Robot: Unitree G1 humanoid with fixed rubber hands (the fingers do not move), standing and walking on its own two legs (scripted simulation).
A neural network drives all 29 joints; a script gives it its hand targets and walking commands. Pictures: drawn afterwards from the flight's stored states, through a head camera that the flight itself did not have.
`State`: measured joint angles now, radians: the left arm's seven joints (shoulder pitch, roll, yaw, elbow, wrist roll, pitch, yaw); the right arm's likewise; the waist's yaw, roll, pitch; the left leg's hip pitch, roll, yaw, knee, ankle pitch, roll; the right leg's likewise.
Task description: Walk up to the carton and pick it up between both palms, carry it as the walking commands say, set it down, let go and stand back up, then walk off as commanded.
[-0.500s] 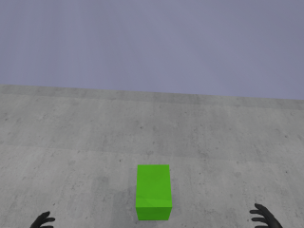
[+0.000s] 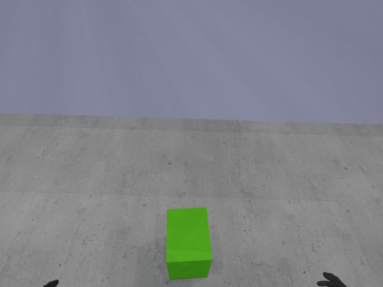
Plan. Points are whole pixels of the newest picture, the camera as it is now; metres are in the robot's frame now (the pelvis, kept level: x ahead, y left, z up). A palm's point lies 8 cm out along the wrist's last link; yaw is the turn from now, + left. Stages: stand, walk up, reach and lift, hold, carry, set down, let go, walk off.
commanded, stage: walk up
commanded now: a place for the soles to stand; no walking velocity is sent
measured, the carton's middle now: (187, 244) +0.42 +0.00 -0.64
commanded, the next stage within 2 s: reach and lift in 0.04 s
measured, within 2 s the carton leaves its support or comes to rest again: neither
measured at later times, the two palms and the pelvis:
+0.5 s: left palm (76, 265) +0.21 +0.27 -0.12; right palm (308, 260) +0.20 -0.28 -0.12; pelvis -0.03 +0.00 -0.04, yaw +1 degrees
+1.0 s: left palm (112, 222) +0.33 +0.22 -0.17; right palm (265, 221) +0.33 -0.22 -0.18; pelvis -0.08 +0.00 -0.09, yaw +2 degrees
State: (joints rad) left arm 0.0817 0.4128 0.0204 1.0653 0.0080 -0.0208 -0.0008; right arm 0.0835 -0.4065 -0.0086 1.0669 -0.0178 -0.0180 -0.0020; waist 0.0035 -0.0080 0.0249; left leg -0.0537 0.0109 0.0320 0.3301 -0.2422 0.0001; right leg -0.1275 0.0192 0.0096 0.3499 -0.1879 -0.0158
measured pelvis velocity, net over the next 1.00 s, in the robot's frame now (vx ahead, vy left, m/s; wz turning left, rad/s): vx -0.08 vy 0.00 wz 0.03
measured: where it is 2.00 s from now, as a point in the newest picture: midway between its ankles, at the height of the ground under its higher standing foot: outside the picture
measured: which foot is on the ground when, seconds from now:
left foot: down 0.00-1.00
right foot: down 0.00-1.00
